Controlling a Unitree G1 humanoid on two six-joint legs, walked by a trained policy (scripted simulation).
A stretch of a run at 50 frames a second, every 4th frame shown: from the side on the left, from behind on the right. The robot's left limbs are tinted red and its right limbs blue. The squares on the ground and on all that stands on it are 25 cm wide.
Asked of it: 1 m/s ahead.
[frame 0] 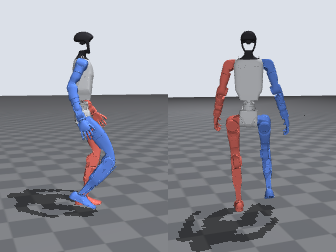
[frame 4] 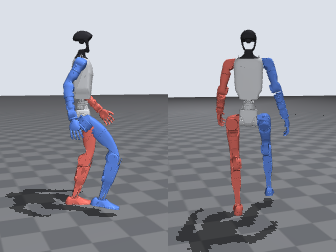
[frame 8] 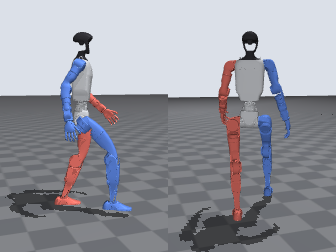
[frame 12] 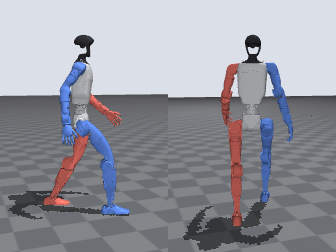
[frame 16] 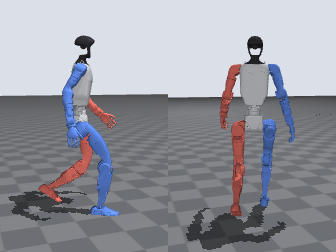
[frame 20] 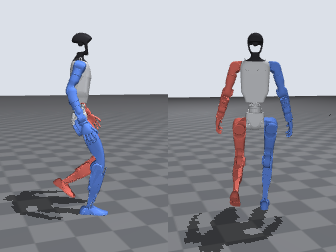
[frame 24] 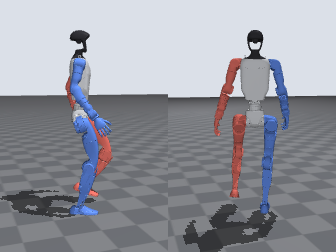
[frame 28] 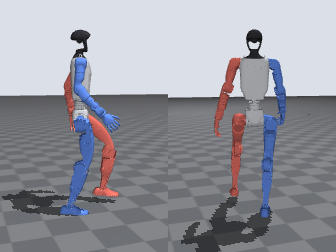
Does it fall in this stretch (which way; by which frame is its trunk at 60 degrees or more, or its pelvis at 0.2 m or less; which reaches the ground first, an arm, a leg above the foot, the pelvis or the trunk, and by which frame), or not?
no
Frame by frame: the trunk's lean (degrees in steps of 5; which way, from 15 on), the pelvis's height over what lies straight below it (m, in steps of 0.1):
0: 0, 0.8
4: 0, 0.8
8: 0, 0.8
12: 5, 0.7
16: 5, 0.7
20: 0, 0.8
24: 0, 0.8
28: 0, 0.8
